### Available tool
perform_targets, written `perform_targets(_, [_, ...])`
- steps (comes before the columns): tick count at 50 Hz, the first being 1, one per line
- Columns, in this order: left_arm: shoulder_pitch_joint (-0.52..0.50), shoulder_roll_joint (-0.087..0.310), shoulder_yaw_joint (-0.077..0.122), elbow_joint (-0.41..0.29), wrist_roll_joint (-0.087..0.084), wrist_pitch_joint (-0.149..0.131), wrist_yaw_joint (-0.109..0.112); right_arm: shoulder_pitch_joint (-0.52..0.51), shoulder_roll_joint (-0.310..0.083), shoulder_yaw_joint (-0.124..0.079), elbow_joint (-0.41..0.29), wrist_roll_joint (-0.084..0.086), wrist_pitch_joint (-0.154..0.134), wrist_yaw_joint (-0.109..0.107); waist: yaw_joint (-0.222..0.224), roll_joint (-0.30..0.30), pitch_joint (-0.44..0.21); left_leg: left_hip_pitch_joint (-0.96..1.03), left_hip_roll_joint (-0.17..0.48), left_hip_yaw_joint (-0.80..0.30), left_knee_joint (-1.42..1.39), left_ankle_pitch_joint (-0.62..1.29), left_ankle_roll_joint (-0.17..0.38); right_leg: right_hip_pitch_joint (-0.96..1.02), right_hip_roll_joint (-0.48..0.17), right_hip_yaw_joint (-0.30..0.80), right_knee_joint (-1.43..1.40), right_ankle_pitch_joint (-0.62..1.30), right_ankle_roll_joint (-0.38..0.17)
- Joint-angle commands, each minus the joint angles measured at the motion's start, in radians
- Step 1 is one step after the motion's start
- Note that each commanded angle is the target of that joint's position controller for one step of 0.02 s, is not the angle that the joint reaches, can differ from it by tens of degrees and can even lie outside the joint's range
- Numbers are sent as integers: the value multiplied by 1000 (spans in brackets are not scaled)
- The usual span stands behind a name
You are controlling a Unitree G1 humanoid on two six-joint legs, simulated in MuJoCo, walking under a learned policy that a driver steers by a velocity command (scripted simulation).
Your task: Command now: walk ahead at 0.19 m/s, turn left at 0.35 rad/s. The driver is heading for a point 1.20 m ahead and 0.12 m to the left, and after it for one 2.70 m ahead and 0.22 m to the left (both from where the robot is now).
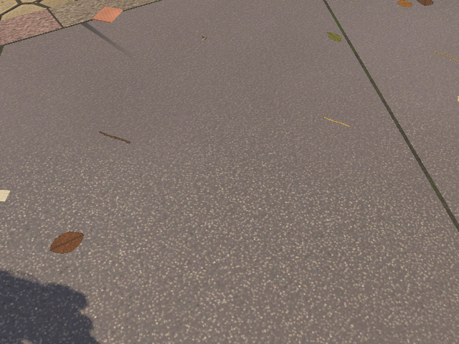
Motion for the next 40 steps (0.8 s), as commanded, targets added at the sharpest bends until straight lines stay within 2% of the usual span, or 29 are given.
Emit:
perform_targets(1, [-99,125,36,-113,1,-33,-20,109,-193,-56,-17,-7,-15,5,-34,179,109,107,339,-583,-391,-439,270,-378,-44,54,261,-75,16])
perform_targets(3, [-91,121,37,-109,-1,-51,-39,40,-175,-56,-41,3,-24,0,1,153,85,90,264,-475,-394,-294,222,-335,-72,50,244,26,44])
perform_targets(5, [-95,102,31,-102,4,-59,-51,40,-175,-63,-43,4,-33,2,-4,133,36,99,201,-385,-370,-150,204,-280,-57,15,189,72,74])
perform_targets(8, [-139,89,24,-123,-2,-58,-54,73,-197,-79,-39,4,-39,5,-28,149,19,82,176,-365,-334,-140,200,-227,-51,3,65,82,97])
perform_targets(10, [-138,97,24,-133,-11,-59,-49,60,-212,-89,-51,1,-39,10,-24,164,17,18,172,-381,-307,-165,188,-136,-43,-1,-29,77,96])
perform_targets(11, [-99,99,25,-126,-18,-61,-43,32,-215,-92,-64,0,-39,13,1,162,13,-47,160,-382,-287,-170,170,-36,-35,-4,-96,103,93])
perform_targets(12, [-23,97,27,-102,-21,-66,-33,-6,-214,-93,-78,3,-38,14,49,138,8,-135,132,-373,-242,-189,143,110,-25,-13,-188,183,89])
perform_targets(13, [58,122,37,-76,-17,-75,-19,-16,-193,-90,-85,2,-41,13,89,92,-3,-240,83,-352,-154,-225,111,262,-28,-2,-228,186,87])
perform_targets(14, [173,193,54,-60,-4,-87,-4,-30,-140,-76,-104,5,-51,13,142,-26,-49,-369,12,-268,38,-292,69,418,-184,159,-306,29,64])
perform_targets(15, [245,334,83,-61,15,-87,4,-63,-48,-49,-167,23,-61,18,161,-291,-105,-526,-115,-91,339,-335,36,472,-472,621,-518,-409,-15])
perform_targets(16, [188,316,84,-59,22,-81,4,-38,-117,-56,-157,-2,-57,19,97,-193,-16,-552,-25,-102,497,-252,44,335,-519,737,-560,-487,-74])
perform_targets(17, [122,233,64,-76,12,-84,-1,-41,-143,-63,-141,-12,-56,29,58,-78,63,-546,20,-106,544,-155,53,253,-477,634,-541,-416,-78])
perform_targets(18, [81,176,50,-83,4,-92,-7,-31,-137,-62,-124,-13,-56,43,36,-30,89,-518,49,-95,534,-76,43,214,-414,483,-536,-254,-58])
perform_targets(20, [101,133,35,-68,5,-108,-10,-30,-115,-56,-111,-25,-52,62,39,-73,61,-482,57,-63,551,19,22,219,-325,289,-534,32,-42])
perform_targets(22, [162,120,32,-33,0,-123,-21,-53,-97,-48,-121,-23,-47,69,42,-78,35,-496,44,-66,562,72,16,253,-300,199,-510,254,-43])
perform_targets(25, [228,108,29,9,-7,-130,-32,-144,-88,-38,-149,-24,-45,72,53,-71,43,-556,35,-50,500,114,-1,296,-304,123,-497,483,-64])
perform_targets(29, [251,106,25,50,-11,-127,-33,-312,-52,-6,-204,-25,-51,81,73,-81,68,-460,52,67,231,200,-13,249,-278,28,-504,612,-71])
perform_targets(32, [300,130,28,97,-13,-120,-29,-369,-51,6,-222,-19,-54,78,80,-91,79,-350,51,132,101,177,22,269,-306,21,-488,716,-76])
perform_targets(34, [300,148,30,120,-16,-112,-25,-318,-69,2,-206,-21,-58,62,42,-94,52,-237,13,153,49,129,63,304,-320,0,-393,976,-69])
perform_targets(35, [300,158,31,130,-17,-108,-24,-233,-86,-6,-176,-23,-63,51,0,-91,1,-128,-18,161,17,116,86,318,-315,-16,-281,1118,-59])
perform_targets(36, [294,161,30,137,-23,-101,-22,-78,-108,-18,-121,-28,-72,39,-70,-68,-83,70,-39,163,-45,155,114,276,-288,-49,-105,1140,-40])
perform_targets(37, [291,140,21,123,-30,-101,-23,82,-164,-37,-77,-47,-82,24,-130,-36,-179,341,82,35,-47,108,151,85,-259,-52,122,895,-25])
perform_targets(38, [340,14,-7,74,-44,-101,-35,180,-259,-59,-70,-64,-84,9,-109,189,-327,635,430,-418,-85,-2,234,-250,-121,-89,498,153,11])
perform_targets(39, [341,109,24,91,-35,-93,-24,178,-254,-64,-70,-18,-73,8,-116,159,-367,575,501,-660,-215,1,282,-342,-46,38,674,-66,2])
perform_targets(40, [256,130,36,70,-30,-90,-23,73,-204,-52,-68,-2,-70,7,-64,97,-182,429,442,-469,-241,2,242,-396,-109,75,668,33,-7])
